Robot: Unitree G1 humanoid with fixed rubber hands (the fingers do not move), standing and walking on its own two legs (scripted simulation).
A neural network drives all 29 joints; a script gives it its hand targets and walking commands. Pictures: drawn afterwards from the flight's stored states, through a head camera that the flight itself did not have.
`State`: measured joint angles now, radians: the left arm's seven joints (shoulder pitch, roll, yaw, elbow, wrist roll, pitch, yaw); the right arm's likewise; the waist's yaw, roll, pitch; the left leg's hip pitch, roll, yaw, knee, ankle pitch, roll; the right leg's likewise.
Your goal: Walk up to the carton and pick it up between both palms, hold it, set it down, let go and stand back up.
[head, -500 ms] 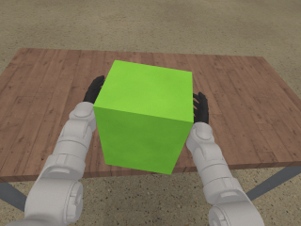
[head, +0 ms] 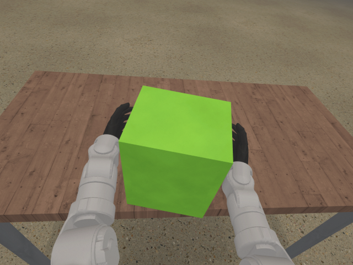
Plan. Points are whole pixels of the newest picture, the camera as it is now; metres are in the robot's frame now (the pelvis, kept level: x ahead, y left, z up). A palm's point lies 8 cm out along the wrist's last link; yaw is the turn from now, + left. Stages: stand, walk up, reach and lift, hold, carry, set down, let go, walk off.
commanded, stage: reach and lift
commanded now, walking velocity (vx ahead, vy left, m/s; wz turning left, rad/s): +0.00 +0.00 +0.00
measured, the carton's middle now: (174, 156) +0.36 -0.03 +0.06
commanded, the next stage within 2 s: none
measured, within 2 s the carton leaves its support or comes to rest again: leaves its support in 0.82 s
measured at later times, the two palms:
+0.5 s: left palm (114, 135) +0.40 +0.12 +0.10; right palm (235, 159) +0.34 -0.17 +0.09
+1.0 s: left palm (118, 127) +0.39 +0.11 +0.14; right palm (245, 156) +0.33 -0.18 +0.11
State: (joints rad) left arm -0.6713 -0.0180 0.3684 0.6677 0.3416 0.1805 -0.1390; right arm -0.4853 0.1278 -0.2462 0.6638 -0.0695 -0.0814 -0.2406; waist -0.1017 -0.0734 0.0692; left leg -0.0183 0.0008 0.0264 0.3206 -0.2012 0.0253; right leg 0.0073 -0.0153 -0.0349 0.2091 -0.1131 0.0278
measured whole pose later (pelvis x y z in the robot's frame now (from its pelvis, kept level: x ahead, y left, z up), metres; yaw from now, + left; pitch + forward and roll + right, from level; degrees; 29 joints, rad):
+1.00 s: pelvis -0.01 -0.01 +0.00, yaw +0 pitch -7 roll -1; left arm -0.67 -0.06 0.31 0.54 0.35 0.19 -0.10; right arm -0.49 0.04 -0.17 0.76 -0.03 -0.32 -0.28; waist -0.08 -0.06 0.08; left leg 0.00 0.01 0.03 0.30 -0.18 0.02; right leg 0.03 -0.01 -0.07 0.17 -0.09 0.01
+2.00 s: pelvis -0.02 -0.01 +0.00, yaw +1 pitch -8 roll -1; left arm -0.78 -0.07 0.32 0.29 0.36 0.65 -0.01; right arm -0.73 -0.03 -0.14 0.65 0.12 0.13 -0.17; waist -0.12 -0.06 0.08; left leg -0.01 0.01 0.03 0.33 -0.18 0.02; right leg 0.01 -0.02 -0.08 0.24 -0.11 0.01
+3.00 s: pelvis -0.02 -0.02 +0.00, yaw +1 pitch -6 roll -1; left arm -0.93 0.02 0.38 0.41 0.28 0.80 0.01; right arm -1.02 -0.14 -0.05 0.80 0.29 0.41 -0.23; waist -0.10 -0.03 -0.05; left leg -0.06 0.02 0.01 0.35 -0.18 0.00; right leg -0.04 0.00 -0.08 0.27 -0.13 -0.01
